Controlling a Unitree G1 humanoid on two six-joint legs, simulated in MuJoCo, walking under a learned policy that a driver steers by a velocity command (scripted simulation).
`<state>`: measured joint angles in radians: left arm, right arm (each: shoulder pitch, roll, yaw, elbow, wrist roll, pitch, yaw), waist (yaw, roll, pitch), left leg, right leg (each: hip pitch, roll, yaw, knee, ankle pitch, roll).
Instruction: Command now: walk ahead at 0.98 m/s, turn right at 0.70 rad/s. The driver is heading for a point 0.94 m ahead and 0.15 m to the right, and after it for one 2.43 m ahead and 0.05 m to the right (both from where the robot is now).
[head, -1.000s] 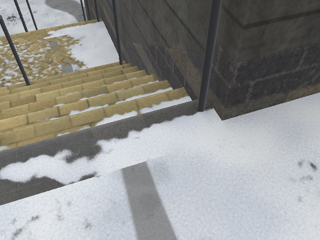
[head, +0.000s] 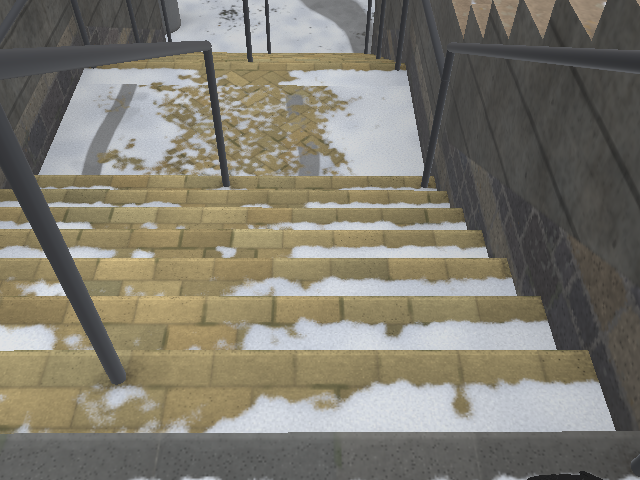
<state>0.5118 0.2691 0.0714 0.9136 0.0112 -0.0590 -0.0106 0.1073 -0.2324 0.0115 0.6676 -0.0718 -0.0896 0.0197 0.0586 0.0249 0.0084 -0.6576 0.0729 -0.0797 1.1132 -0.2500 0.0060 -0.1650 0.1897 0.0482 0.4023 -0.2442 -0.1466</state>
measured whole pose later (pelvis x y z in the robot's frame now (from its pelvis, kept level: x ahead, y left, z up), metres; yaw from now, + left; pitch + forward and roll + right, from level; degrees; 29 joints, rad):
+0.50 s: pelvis +0.43 +0.01 +0.00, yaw -26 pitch +1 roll +2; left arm 0.05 0.38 0.08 0.60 0.02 0.03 -0.05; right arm 0.44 -0.36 -0.06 0.84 -0.02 -0.10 0.00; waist -0.06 -0.05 0.03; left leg -0.01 0.02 0.21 0.38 -0.37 -0.03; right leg -0.73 -0.05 -0.03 0.99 -0.05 -0.10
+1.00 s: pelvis +0.76 -0.10 -0.19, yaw -23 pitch -1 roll -1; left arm 0.15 0.28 0.07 0.82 0.07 -0.04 0.11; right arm 0.36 -0.28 -0.04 0.76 -0.04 -0.01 0.11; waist -0.11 0.09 0.04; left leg -0.27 -0.12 0.02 0.64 -0.30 0.16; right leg -0.58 -0.03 -0.06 1.76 -0.64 -0.10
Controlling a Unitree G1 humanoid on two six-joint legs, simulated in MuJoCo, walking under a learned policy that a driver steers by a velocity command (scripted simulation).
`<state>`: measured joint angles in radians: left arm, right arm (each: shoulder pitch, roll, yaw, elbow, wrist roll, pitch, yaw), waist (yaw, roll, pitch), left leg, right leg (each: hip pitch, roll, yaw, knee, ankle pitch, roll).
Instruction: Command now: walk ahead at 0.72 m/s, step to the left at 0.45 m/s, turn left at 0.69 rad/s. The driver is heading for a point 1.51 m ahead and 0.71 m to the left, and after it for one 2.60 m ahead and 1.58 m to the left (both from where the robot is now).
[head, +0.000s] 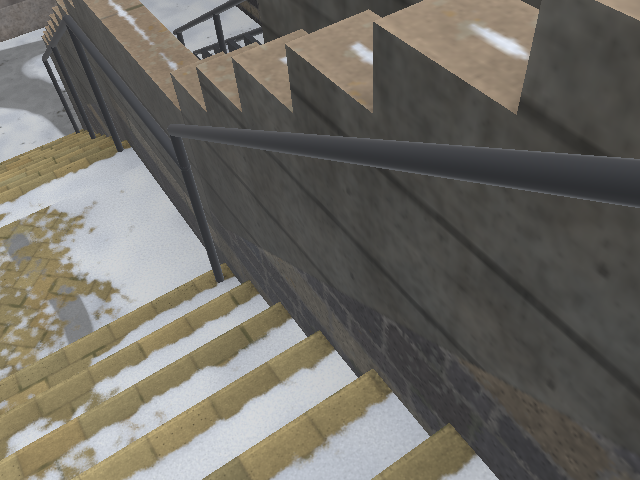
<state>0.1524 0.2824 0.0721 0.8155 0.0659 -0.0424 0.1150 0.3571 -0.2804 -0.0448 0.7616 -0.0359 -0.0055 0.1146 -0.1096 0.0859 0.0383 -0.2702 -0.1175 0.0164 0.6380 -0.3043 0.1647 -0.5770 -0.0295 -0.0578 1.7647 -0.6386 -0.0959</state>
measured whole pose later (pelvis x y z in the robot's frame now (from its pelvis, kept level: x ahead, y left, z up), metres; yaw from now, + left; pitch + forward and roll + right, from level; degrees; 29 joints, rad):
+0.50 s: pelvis +0.30 +0.11 -0.14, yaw +26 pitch -1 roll -6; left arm 0.16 0.35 0.11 0.98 0.04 -0.07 0.05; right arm 0.23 -0.45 -0.09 0.76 -0.05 -0.01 0.07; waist -0.06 0.05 0.06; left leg -0.34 0.05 0.03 0.68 0.07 0.17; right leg -0.32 -0.09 -0.09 1.52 -0.66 0.02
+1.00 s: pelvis +0.65 +0.29 -0.42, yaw +40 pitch -1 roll -2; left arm 0.67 0.22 0.03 1.10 0.01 -0.10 0.03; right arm 0.00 -0.24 -0.05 0.85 -0.07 -0.05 0.00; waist 0.09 0.02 -0.04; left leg -0.77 -0.02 -0.10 1.24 -0.11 0.05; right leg -0.23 0.14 0.02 0.95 -0.70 -0.10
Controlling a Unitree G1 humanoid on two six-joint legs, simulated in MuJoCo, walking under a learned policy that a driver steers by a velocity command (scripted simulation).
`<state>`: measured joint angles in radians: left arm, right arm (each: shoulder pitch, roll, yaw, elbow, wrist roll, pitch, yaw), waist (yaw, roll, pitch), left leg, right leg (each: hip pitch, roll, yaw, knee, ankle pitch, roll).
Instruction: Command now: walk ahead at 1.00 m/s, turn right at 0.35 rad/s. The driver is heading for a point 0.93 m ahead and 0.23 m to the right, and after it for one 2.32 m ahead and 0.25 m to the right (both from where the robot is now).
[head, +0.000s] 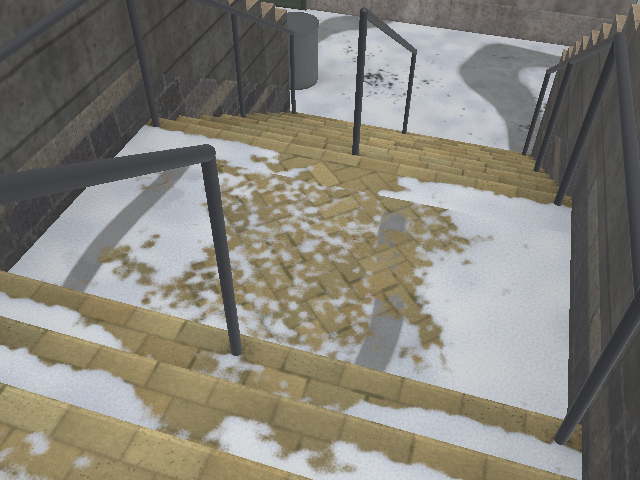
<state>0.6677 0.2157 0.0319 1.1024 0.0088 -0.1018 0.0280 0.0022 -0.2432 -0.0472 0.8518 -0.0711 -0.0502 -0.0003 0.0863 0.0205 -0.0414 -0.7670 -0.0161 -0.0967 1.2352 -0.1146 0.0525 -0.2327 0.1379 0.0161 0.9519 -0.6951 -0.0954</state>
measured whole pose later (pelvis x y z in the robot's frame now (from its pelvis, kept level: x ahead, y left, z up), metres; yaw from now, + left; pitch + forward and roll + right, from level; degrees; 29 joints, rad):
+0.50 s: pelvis +0.42 -0.05 -0.23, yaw -22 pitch -1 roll +2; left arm 0.15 0.34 0.09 0.87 0.02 -0.01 -0.04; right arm 0.53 -0.27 -0.06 1.08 -0.03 -0.12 -0.03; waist -0.04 -0.03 0.03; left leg -0.06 0.04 0.24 1.08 -0.83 0.00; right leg -0.60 -0.02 -0.10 0.72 0.46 -0.14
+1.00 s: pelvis +0.79 -0.18 -0.51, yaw -26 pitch -3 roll +0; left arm 0.13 0.22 0.01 0.80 0.06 -0.03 0.03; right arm 0.56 -0.28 -0.03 1.00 -0.03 -0.01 0.00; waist -0.10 0.00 0.02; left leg -0.26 -0.12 -0.04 0.76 -0.46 0.10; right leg -0.65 0.07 0.01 1.96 -0.57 -0.13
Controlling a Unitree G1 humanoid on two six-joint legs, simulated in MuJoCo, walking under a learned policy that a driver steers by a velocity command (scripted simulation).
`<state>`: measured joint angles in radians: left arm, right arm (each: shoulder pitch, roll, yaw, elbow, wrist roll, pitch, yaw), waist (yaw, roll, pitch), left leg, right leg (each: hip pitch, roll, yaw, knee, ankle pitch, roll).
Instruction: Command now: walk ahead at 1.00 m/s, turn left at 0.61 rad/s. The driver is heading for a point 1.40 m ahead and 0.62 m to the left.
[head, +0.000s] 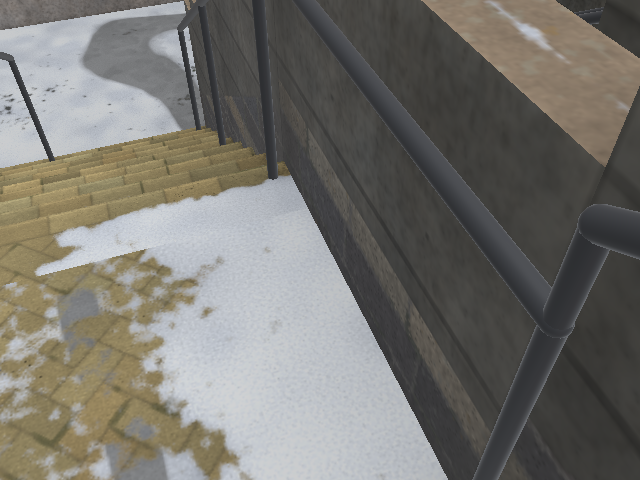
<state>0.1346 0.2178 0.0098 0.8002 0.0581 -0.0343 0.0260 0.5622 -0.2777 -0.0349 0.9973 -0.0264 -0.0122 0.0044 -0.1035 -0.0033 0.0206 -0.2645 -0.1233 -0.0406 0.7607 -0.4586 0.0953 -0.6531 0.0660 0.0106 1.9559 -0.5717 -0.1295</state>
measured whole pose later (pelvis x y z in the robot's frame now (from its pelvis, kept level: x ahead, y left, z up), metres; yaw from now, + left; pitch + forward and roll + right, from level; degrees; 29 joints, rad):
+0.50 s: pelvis +0.44 -0.04 -0.19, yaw +23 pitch +0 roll +0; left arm 0.43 0.26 0.07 0.99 0.00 -0.11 0.03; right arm 0.42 -0.21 -0.01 1.04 -0.06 0.09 0.06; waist 0.00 0.05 0.06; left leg -0.72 0.01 -0.04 1.43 -0.20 0.10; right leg -0.18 -0.04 -0.12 0.77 -0.59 0.01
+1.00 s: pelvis +0.84 +0.17 -0.36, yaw +52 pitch +0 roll +1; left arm -0.03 0.12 -0.03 0.71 0.02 -0.08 0.01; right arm 0.37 -0.24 -0.05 0.93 0.01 -0.04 0.01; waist -0.01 0.02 0.02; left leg -0.12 -0.17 -0.11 0.71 -0.55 0.14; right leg -0.65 -0.11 0.11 0.85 -0.17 0.06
